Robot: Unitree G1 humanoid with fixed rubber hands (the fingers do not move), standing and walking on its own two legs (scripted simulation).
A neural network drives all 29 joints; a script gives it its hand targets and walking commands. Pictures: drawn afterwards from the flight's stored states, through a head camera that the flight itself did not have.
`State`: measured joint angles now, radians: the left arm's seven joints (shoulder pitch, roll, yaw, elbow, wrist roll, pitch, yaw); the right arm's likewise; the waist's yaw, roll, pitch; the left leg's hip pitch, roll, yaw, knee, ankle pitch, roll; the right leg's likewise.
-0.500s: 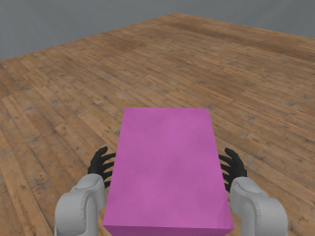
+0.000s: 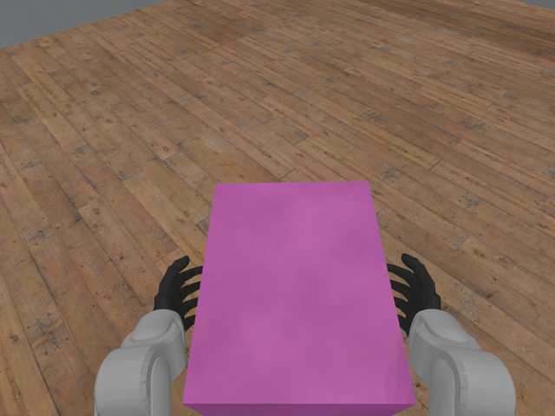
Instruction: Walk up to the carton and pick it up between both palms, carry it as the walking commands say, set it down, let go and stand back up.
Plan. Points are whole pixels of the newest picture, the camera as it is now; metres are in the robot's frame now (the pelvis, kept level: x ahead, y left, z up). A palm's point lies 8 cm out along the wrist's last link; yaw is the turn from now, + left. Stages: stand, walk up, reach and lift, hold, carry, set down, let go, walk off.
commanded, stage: carry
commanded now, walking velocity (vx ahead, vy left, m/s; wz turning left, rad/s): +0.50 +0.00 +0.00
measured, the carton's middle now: (293, 305) +0.28 -0.01 +0.02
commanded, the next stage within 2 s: none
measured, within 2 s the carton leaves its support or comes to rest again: neither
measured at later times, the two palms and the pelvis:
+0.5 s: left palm (223, 130) +0.62 +0.12 +0.07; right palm (381, 137) +0.59 -0.18 +0.07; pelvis +0.37 -0.01 -0.01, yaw +0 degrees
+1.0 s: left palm (232, 40) +0.97 +0.14 +0.10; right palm (351, 48) +0.92 -0.17 +0.10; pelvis +0.71 +0.01 +0.01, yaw -3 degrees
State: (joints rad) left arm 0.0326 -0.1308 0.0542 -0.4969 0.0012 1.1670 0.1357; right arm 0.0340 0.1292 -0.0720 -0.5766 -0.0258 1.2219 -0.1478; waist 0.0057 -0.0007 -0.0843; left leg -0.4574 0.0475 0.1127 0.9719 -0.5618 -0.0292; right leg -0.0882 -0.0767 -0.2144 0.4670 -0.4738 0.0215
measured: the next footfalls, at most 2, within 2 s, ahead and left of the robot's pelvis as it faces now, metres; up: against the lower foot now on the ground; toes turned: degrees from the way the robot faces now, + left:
left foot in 0.08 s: +0.16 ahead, +0.12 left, +0.00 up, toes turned +6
right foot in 0.40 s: +0.47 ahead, -0.12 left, +0.00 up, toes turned -10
